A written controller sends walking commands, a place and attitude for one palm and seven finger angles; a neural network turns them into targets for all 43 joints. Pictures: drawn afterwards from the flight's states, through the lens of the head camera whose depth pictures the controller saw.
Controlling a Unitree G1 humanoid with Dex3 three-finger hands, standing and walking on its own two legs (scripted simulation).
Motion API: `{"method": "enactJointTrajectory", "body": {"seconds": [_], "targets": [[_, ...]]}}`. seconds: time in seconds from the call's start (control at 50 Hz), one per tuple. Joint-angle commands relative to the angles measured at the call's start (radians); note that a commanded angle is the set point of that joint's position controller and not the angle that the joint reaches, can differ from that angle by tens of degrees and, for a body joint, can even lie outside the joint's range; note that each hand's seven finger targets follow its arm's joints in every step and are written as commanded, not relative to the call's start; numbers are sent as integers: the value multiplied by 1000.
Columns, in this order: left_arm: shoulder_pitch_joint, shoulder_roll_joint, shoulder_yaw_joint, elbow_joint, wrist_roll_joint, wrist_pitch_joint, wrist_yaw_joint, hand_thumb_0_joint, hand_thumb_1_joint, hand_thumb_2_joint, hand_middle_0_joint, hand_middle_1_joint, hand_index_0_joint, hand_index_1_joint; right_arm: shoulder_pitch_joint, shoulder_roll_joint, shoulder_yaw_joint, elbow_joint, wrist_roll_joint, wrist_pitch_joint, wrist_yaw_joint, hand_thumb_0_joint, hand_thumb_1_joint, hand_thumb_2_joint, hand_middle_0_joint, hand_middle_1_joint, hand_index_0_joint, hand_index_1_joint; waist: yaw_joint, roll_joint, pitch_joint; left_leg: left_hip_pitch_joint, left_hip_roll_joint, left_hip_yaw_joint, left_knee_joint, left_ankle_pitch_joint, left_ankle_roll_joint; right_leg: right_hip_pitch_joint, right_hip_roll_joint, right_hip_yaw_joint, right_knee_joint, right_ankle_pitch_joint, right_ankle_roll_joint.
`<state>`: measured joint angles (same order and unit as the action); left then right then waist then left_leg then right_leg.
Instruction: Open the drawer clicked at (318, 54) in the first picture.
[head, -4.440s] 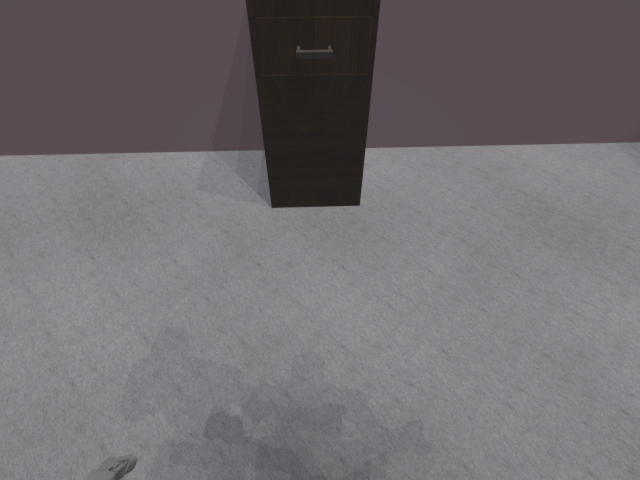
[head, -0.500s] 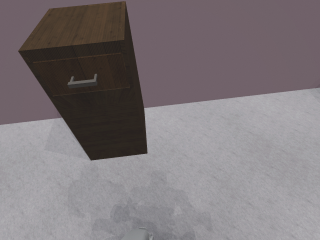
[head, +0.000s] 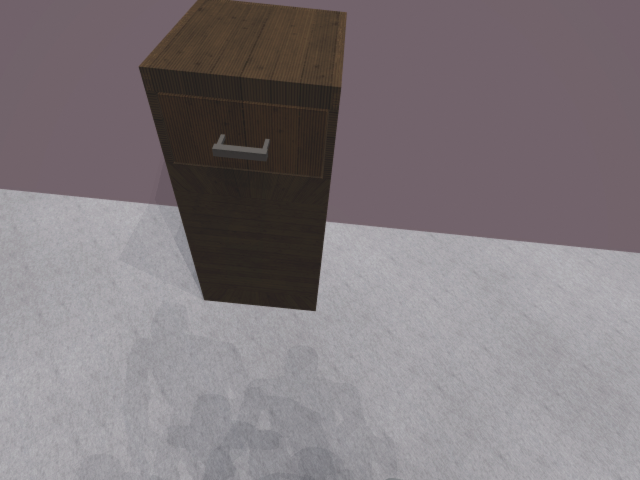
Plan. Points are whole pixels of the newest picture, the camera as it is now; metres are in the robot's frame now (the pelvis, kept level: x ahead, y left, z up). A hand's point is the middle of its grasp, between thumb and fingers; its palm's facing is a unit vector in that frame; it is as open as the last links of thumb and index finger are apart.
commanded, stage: take the last steps up to it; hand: left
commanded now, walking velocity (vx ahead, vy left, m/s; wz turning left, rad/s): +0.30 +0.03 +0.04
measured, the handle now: (242, 146) +0.78 +0.24 -0.05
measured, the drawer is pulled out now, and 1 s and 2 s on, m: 0.00 0.00 0.00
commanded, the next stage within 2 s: come to a stop and stand still in 0.76 s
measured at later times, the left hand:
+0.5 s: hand out of the picture +0.15 +0.13 -0.16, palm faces +0.08 -0.97 -0.24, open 7.2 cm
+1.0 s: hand (207, 446) +0.20 +0.18 -0.18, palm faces +0.10 -0.98 -0.16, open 7.4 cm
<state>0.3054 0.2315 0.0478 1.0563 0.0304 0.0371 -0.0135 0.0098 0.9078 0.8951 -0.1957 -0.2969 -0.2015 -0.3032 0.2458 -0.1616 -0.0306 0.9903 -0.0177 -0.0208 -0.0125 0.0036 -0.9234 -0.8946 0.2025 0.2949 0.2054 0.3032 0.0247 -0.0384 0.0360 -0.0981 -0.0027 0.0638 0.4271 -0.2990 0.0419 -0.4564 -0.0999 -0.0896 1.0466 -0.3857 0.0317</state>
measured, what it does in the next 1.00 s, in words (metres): walks ahead: right foot, then left foot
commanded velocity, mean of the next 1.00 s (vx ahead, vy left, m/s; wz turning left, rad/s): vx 0.15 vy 0.00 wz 0.02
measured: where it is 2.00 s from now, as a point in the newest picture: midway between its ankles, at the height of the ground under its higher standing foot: outside the picture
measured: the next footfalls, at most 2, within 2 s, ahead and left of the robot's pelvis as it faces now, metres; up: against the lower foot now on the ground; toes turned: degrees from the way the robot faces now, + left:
right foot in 0.28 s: +0.18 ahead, -0.13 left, +0.00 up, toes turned -8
left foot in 0.82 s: +0.30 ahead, +0.12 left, +0.00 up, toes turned +10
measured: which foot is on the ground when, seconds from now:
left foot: down 0.00-0.30, up 0.32-0.80, down 0.82-1.00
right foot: up 0.00-0.26, down 0.28-0.84, up 0.86-1.00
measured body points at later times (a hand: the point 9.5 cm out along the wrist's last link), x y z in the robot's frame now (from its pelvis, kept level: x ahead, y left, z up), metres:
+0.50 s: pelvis +0.11 -0.05 +0.00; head +0.11 -0.07 +0.45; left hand +0.15 +0.18 -0.14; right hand +0.09 -0.28 -0.17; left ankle +0.11 +0.10 -0.66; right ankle +0.14 -0.12 -0.74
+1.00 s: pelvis +0.24 +0.02 +0.00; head +0.27 +0.03 +0.45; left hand +0.19 +0.23 -0.17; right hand +0.33 -0.21 -0.15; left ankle +0.26 +0.11 -0.74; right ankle +0.22 -0.11 -0.70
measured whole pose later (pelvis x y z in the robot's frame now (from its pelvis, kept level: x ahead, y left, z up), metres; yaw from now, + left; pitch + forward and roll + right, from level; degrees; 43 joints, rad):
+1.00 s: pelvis +0.24 +0.02 +0.00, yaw +1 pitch -1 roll +1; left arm 0.33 0.15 0.03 1.14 0.01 0.00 0.03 0.01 0.91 0.90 -0.19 -0.30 -0.20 -0.30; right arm 0.16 -0.14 -0.03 1.03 -0.01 -0.05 -0.04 -0.02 -0.95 -0.89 0.20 0.29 0.21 0.30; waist 0.03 -0.05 0.07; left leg -0.21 0.02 0.15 0.45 -0.22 0.04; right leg -0.36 -0.08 -0.07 0.90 -0.43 0.01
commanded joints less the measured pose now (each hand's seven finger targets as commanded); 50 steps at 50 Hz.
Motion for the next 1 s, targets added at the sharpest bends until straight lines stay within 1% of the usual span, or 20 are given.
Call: {"method": "enactJointTrajectory", "body": {"seconds": [0.0,0.14,0.18,0.22,0.24,0.26,0.28,0.3,0.34,0.38,0.44,0.58,0.7,0.76,0.78,0.8,0.82,0.84,0.9,0.98], "targets": [[-72,26,4,-89,-3,-42,-2,0,900,900,-200,-300,-200,-300,105,-150,-32,9,3,-28,-14,0,-900,-900,200,300,200,300,-34,147,70,35,232,-193,-238,210,143,-145,-22,19,-43,83,17],[-193,7,3,-127,-9,-53,-4,0,900,900,-200,-300,-200,-300,187,-146,-33,72,-7,-33,-14,0,-900,-900,200,300,200,300,-60,153,112,25,265,-203,-234,205,160,-61,-7,1,-313,79,2],[-184,-2,6,-124,-9,-59,-5,0,900,900,-200,-300,-200,-300,186,-151,-32,85,-10,-33,-15,0,-900,-900,200,300,200,300,-49,142,113,-10,265,-196,-202,211,150,19,14,-11,-378,85,-10],[-78,8,17,-88,-7,-69,-5,0,900,900,-200,-300,-200,-300,168,-147,-30,91,-8,-31,-16,0,-900,-900,200,300,200,300,3,102,72,-76,222,-150,-81,209,112,217,50,-36,-497,153,-23],[29,46,28,-53,-4,-78,-1,0,900,900,-200,-300,-200,-300,171,-132,-26,95,0,-34,-12,0,-900,-900,200,300,200,300,50,30,26,-168,169,-109,63,185,83,396,41,1,-558,161,-38],[168,120,44,-14,5,-94,8,0,900,900,-200,-300,-200,-300,177,-89,-20,83,9,-41,-3,0,-900,-900,200,300,200,300,103,-146,-62,-318,79,-15,332,49,33,591,-151,233,-646,39,-102],[258,203,59,6,-6,-95,16,0,900,900,-200,-300,-200,-300,174,-69,-17,47,10,-41,2,0,-900,-900,200,300,200,300,106,-301,-104,-479,-11,14,603,-276,4,642,-362,573,-813,-4,-186],[222,186,56,-4,-20,-91,21,0,900,900,-200,-300,-200,-300,145,-109,-29,45,4,-33,3,0,-900,-900,200,300,200,300,94,-184,-73,-501,37,-72,732,-244,12,555,-365,592,-870,-128,-212],[53,99,38,-37,-19,-90,29,0,900,900,-200,-300,-200,-300,108,-81,-38,65,1,-21,10,0,-900,-900,200,300,200,300,27,-82,66,-497,100,-89,790,-78,7,318,-317,463,-912,-239,-181],[6,29,15,-51,-14,-102,32,0,900,900,-200,-300,-200,-300,144,-39,-30,87,-7,-2,16,0,-900,-900,200,300,200,300,-21,-20,84,-425,123,-80,751,32,-19,201,-237,276,-918,-38,-148],[41,-3,8,-33,-11,-111,33,0,900,900,-200,-300,-200,-300,182,-11,-33,101,-10,17,20,0,-900,-900,200,300,200,300,-43,-56,81,-412,121,-45,682,99,-42,186,-176,135,-930,95,-135],[108,39,12,5,-7,-122,29,0,900,900,-200,-300,-200,-300,16,-32,-33,26,-7,13,36,0,-900,-900,200,300,200,300,-10,-41,88,-475,136,-17,441,131,-65,285,-198,127,-938,164,-189],[150,53,18,40,0,-111,32,0,900,900,-200,-300,-200,-300,-83,-29,-23,-16,-3,-11,39,0,-900,-900,200,300,200,300,21,-84,72,-353,91,21,220,59,-42,333,-211,103,-838,313,-185],[140,33,17,49,-5,-95,34,0,900,900,-200,-300,-200,-300,23,-50,-20,19,-4,-26,27,0,-900,-900,200,300,200,300,-31,-39,35,-108,51,55,45,121,-28,260,-145,46,-682,325,-139],[147,8,10,47,-9,-92,32,0,900,900,-200,-300,-200,-300,118,-96,-27,47,-8,-35,17,0,-900,-900,200,300,200,300,-65,55,-24,53,90,8,-4,183,-12,200,-87,2,-512,311,-111],[176,-44,0,35,-16,-92,28,0,900,900,-200,-300,-200,-300,211,-186,-46,65,-17,-42,4,0,-900,-900,200,300,200,300,-85,258,-117,228,295,-227,-30,346,66,34,20,-79,-276,58,-66],[152,-55,-8,12,-12,-94,30,0,900,900,-200,-300,-200,-300,263,-222,-52,77,-5,-30,-5,0,-900,-900,200,300,200,300,-93,327,-135,258,413,-351,-103,458,149,-82,71,-57,-56,-238,-50],[108,-39,-5,-4,-7,-89,34,0,900,900,-200,-300,-200,-300,232,-214,-45,62,-2,-19,-9,0,-900,-900,200,300,200,300,-84,232,-71,167,419,-311,-108,449,166,-98,30,-1,27,-231,-62],[108,-76,-13,48,-19,-66,39,0,900,900,-200,-300,-200,-300,33,-86,1,35,-1,-30,-31,0,-900,-900,200,300,200,300,-15,129,-17,-43,327,-129,-112,802,115,51,-21,76,-60,-75,-22],[120,-51,-6,50,-19,-20,45,0,900,900,-200,-300,-200,-300,-8,-124,-14,36,4,-13,-45,0,-900,-900,200,300,200,300,-7,103,-52,-42,329,-79,-96,891,106,133,6,53,-199,4,5]]}}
